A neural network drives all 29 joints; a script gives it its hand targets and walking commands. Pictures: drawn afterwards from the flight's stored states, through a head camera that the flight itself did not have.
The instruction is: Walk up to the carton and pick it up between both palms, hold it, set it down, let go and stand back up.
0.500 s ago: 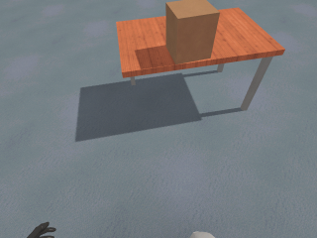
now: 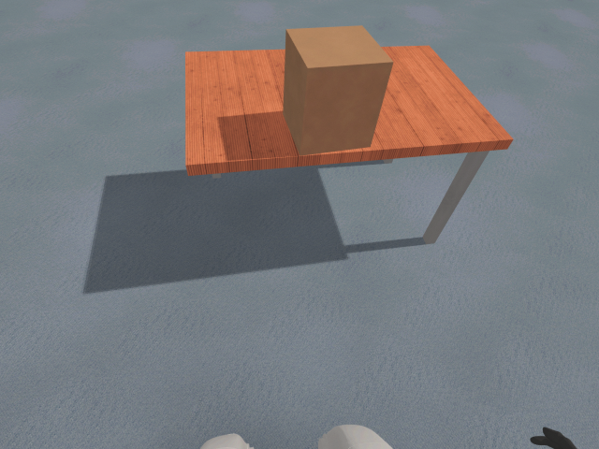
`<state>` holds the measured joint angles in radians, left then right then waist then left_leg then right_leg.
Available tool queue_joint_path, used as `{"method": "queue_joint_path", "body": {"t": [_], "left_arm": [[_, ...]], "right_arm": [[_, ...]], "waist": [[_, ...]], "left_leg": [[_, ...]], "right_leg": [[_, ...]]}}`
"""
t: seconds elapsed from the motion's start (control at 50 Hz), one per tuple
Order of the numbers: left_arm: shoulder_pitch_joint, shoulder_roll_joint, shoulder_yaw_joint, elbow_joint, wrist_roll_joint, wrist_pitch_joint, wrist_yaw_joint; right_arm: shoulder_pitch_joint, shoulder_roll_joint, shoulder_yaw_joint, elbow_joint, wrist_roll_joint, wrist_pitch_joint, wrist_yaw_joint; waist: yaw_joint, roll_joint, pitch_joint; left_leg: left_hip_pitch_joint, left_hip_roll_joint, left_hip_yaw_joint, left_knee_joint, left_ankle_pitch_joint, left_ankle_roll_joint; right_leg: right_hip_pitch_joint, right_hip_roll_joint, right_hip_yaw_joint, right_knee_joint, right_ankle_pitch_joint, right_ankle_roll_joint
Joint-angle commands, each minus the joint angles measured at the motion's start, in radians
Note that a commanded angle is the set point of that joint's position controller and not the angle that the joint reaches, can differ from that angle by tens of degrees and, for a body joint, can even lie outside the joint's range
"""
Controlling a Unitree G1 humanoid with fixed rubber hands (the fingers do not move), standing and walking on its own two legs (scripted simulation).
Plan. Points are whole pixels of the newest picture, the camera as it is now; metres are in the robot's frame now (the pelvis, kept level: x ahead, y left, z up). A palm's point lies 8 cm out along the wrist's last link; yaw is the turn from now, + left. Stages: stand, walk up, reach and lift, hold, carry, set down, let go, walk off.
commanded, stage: walk up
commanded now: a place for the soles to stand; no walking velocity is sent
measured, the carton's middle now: (330, 91) +0.96 -0.08 -0.06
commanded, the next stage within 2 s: none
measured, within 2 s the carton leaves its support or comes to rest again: neither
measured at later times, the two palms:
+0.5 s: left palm out of the picture +0.11 +0.17 -0.07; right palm out of the picture +0.17 -0.50 -0.09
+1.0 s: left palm (216, 340) +0.28 +0.14 -0.08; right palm out of the picture +0.34 -0.51 -0.06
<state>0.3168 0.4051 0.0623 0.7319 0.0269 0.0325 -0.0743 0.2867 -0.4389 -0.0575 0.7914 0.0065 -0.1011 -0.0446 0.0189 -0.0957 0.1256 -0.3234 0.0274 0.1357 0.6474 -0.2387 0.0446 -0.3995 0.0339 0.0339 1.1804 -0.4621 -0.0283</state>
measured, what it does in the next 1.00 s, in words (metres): walks ahead: right foot, then left foot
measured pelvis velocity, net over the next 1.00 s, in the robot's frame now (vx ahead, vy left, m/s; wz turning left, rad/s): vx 0.24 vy -0.19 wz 0.16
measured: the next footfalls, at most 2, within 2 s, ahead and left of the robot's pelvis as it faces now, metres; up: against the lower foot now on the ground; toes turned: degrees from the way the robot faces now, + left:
right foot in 0.30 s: +0.17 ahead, -0.27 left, +0.00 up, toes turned -3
left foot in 0.74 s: +0.27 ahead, -0.04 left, +0.00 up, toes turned +10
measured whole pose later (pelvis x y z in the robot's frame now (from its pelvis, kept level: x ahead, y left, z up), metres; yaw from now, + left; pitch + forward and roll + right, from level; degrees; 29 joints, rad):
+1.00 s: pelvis +0.24 -0.19 +0.01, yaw +9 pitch -4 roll +0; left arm 0.26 0.44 0.06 0.79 -0.01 -0.02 -0.04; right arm 0.32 -0.44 -0.04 0.81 -0.01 -0.06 -0.01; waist -0.02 -0.05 0.10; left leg -0.20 0.04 0.00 0.56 -0.30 -0.02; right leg -0.45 -0.08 0.01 0.85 -0.35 -0.02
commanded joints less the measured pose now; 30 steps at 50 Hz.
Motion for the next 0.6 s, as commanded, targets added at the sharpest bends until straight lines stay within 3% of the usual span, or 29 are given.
{"method": "queue_joint_path", "body": {"t": [0.0, 0.02, 0.04, 0.06, 0.08, 0.1, 0.12, 0.14, 0.16, 0.18, 0.2, 0.22, 0.24, 0.26, 0.28, 0.3, 0.32, 0.34, 0.36, 0.38, 0.4, 0.42, 0.44, 0.5, 0.52, 0.54, 0.56, 0.58], "left_arm": [[0.018, 0.214, 0.088, -0.088, 0.011, -0.01, -0.028], [0.028, 0.209, 0.088, -0.066, 0.011, -0.013, -0.034], [-0.021, 0.204, 0.094, -0.07, 0.004, -0.013, -0.041], [-0.038, 0.194, 0.083, -0.061, 0.008, -0.013, -0.044], [-0.055, 0.198, 0.092, -0.078, 0.006, -0.008, -0.046], [-0.053, 0.223, 0.105, -0.072, 0.013, -0.01, -0.049], [-0.082, 0.215, 0.1, -0.077, -0.003, -0.009, -0.055], [-0.071, 0.228, 0.105, -0.052, 0.002, -0.011, -0.062], [-0.034, 0.217, 0.104, -0.047, -0.001, -0.015, -0.06], [-0.019, 0.229, 0.113, -0.034, -0.002, -0.017, -0.058], [0.004, 0.234, 0.117, -0.014, -0.006, -0.02, -0.056], [0.073, 0.252, 0.136, -0.002, 0.0, -0.019, -0.048], [0.155, 0.251, 0.137, 0.02, -0.013, -0.026, -0.033], [0.257, 0.303, 0.155, 0.058, -0.002, -0.039, -0.017], [0.229, 0.366, 0.146, 0.022, 0.014, -0.055, 0.002], [0.075, 0.396, 0.152, -0.016, 0.014, -0.058, 0.006], [0.022, 0.399, 0.148, -0.039, 0.0, -0.055, 0.007], [-0.007, 0.359, 0.136, -0.031, -0.013, -0.06, 0.015], [-0.019, 0.329, 0.117, -0.035, -0.009, -0.067, 0.024], [-0.072, 0.315, 0.113, -0.024, -0.002, -0.078, 0.025], [-0.08, 0.311, 0.106, -0.015, -0.017, -0.087, 0.022], [-0.039, 0.284, 0.093, -0.025, -0.011, -0.092, 0.028], [-0.027, 0.297, 0.101, -0.005, -0.009, -0.1, 0.027], [-0.033, 0.3, 0.099, 0.0, -0.012, -0.103, 0.026], [-0.03, 0.303, 0.097, -0.005, -0.01, -0.102, 0.027], [0.038, 0.284, 0.092, 0.014, -0.009, -0.104, 0.031], [0.022, 0.286, 0.095, -0.004, -0.005, -0.105, 0.033], [0.053, 0.282, 0.093, 0.006, -0.003, -0.105, 0.035]], "right_arm": [[0.074, -0.3, -0.084, -0.031, -0.008, -0.026, -0.01], [0.07, -0.286, -0.091, -0.028, -0.021, -0.025, -0.007], [0.07, -0.309, -0.094, -0.034, -0.016, -0.028, -0.006], [0.076, -0.307, -0.099, -0.033, -0.026, -0.031, -0.002], [0.093, -0.335, -0.107, -0.027, -0.017, -0.03, -0.002], [0.089, -0.329, -0.107, -0.019, -0.023, -0.035, -0.003], [0.061, -0.365, -0.111, -0.035, -0.018, -0.031, 0.001], [0.051, -0.362, -0.117, -0.047, -0.016, -0.028, 0.001], [0.013, -0.362, -0.119, -0.04, -0.024, -0.024, 0.008], [-0.01, -0.349, -0.119, -0.024, -0.022, -0.021, 0.007], [-0.006, -0.355, -0.12, -0.038, -0.022, -0.017, 0.007], [-0.01, -0.335, -0.111, -0.028, -0.028, -0.009, 0.005], [-0.017, -0.31, -0.1, -0.036, -0.04, 0.007, 0.008], [-0.003, -0.206, -0.072, -0.026, -0.042, 0.009, 0.014], [0.012, -0.123, -0.034, -0.052, -0.029, 0.014, 0.009], [0.038, -0.208, -0.062, -0.013, -0.023, 0.024, -0.001], [0.089, -0.278, -0.078, 0.031, -0.018, 0.02, -0.001], [0.064, -0.27, -0.069, 0.035, -0.017, 0.013, 0.003], [0.106, -0.273, -0.072, 0.055, -0.005, 0.013, 0.008], [0.122, -0.257, -0.078, 0.088, -0.001, 0.014, 0.02], [0.163, -0.268, -0.077, 0.088, 0.005, 0.021, 0.026], [0.106, -0.246, -0.071, 0.076, -0.005, 0.022, 0.035], [0.124, -0.232, -0.076, 0.067, -0.006, 0.029, 0.044], [0.097, -0.23, -0.073, 0.067, -0.002, 0.038, 0.06], [0.071, -0.222, -0.071, 0.057, -0.003, 0.041, 0.065], [0.031, -0.216, -0.063, 0.033, -0.016, 0.039, 0.073], [0.05, -0.194, -0.061, 0.028, -0.011, 0.041, 0.077], [-0.01, -0.204, -0.055, 0.007, -0.02, 0.036, 0.08]], "waist": [[-0.02, 0.188, -0.019], [0.004, 0.178, 0.002], [-0.014, 0.235, -0.007], [-0.028, 0.228, 0.027], [-0.03, 0.306, 0.011], [-0.024, 0.281, 0.011], [-0.022, 0.33, -0.044], [-0.022, 0.289, -0.063], [0.002, 0.291, -0.083], [0.022, 0.308, -0.072], [0.033, 0.289, -0.076], [0.075, 0.178, -0.143], [0.118, 0.039, -0.105], [0.17, -0.203, -0.111], [0.163, -0.399, -0.086], [0.094, -0.256, -0.017], [0.067, -0.196, -0.044], [0.051, -0.073, 0.03], [0.021, -0.079, 0.032], [-0.004, -0.036, 0.058], [-0.02, -0.062, 0.076], [-0.006, -0.039, 0.069], [-0.002, -0.045, 0.04], [-0.001, -0.086, 0.087], [0.001, -0.048, 0.056], [0.032, -0.01, 0.02], [0.027, -0.054, 0.022], [0.055, 0.017, 0.036]], "left_leg": [[0.046, 0.315, -0.353, -0.364, -0.122, 0.204], [0.016, 0.26, -0.301, -0.373, -0.174, 0.166], [0.008, 0.246, -0.253, -0.365, -0.191, 0.16], [-0.037, 0.25, -0.248, -0.383, -0.166, 0.167], [-0.059, 0.265, -0.263, -0.385, -0.261, 0.156], [-0.059, 0.263, -0.265, -0.371, -0.251, 0.155], [-0.108, 0.243, -0.22, -0.361, -0.359, 0.149], [-0.117, 0.246, -0.226, -0.335, -0.41, 0.143], [-0.128, 0.246, -0.213, -0.309, -0.427, 0.128], [-0.208, 0.235, -0.176, -0.323, -0.478, 0.118], [-0.265, 0.233, -0.198, -0.279, -0.497, 0.098], [-0.301, 0.216, -0.171, -0.179, -0.529, 0.088], [-0.374, 0.176, -0.137, -0.009, -0.53, 0.047], [-0.374, 0.05, -0.028, 0.337, -0.468, 0.005], [-0.534, -0.081, -0.129, 0.607, -0.416, -0.028], [-0.536, -0.014, -0.218, 0.639, -0.324, -0.032], [-0.483, 0.025, -0.185, 0.625, -0.298, -0.037], [-0.467, 0.054, -0.204, 0.611, -0.224, -0.032], [-0.387, 0.047, -0.226, 0.581, -0.159, -0.021], [-0.331, 0.056, -0.243, 0.55, -0.093, -0.021], [-0.293, 0.042, -0.228, 0.514, -0.078, -0.031], [-0.28, 0.032, -0.234, 0.503, -0.044, -0.027], [-0.278, 0.022, -0.248, 0.471, -0.031, -0.038], [-0.238, 0.027, -0.197, 0.323, -0.038, -0.053], [-0.193, 0.021, -0.186, 0.267, -0.032, -0.059], [-0.23, 0.006, -0.189, 0.201, -0.083, -0.048], [-0.205, 0.032, -0.178, 0.186, -0.057, -0.041], [-0.203, 0.019, -0.185, 0.139, -0.077, -0.041]], "right_leg": [[-0.179, -0.124, 0.063, -0.08, 0.099, 0.016], [-0.166, -0.118, 0.045, -0.103, 0.146, 0.014], [-0.164, -0.139, 0.019, -0.198, 0.152, 0.024], [-0.169, -0.142, 0.0, -0.203, 0.159, 0.023], [-0.134, -0.164, 0.011, -0.27, 0.149, 0.029], [-0.117, -0.172, 0.024, -0.293, 0.198, 0.032], [-0.022, -0.172, 0.002, -0.372, 0.178, 0.027], [-0.007, -0.151, -0.026, -0.373, 0.186, 0.021], [0.055, -0.139, -0.046, -0.429, 0.144, 0.015], [0.128, -0.132, -0.078, -0.404, 0.187, 0.011], [0.204, -0.135, -0.076, -0.435, 0.154, 0.005], [0.334, -0.105, -0.113, -0.418, 0.168, 0.002], [0.387, -0.094, -0.07, -0.518, 0.099, -0.012], [0.396, -0.145, 0.069, -0.718, -0.106, -0.011], [0.329, -0.318, 0.461, -0.96, -0.459, -0.072], [0.233, -0.392, 0.611, -1.031, -0.562, -0.183], [0.234, -0.415, 0.569, -0.988, -0.519, -0.236], [0.17, -0.384, 0.491, -0.947, -0.409, -0.231], [0.097, -0.347, 0.403, -0.939, -0.336, -0.192], [0.057, -0.327, 0.353, -0.951, -0.279, -0.149], [0.019, -0.311, 0.3, -0.945, -0.191, -0.144], [0.007, -0.299, 0.3, -0.984, -0.177, -0.122], [0.048, -0.321, 0.282, -0.987, -0.157, -0.113], [0.03, -0.328, 0.198, -1.004, -0.145, -0.151], [0.047, -0.316, 0.135, -0.993, -0.1, -0.175], [0.156, -0.328, 0.177, -0.977, -0.067, -0.16], [0.163, -0.333, 0.126, -0.974, -0.067, -0.174], [0.192, -0.344, 0.151, -0.967, -0.004, -0.175]]}}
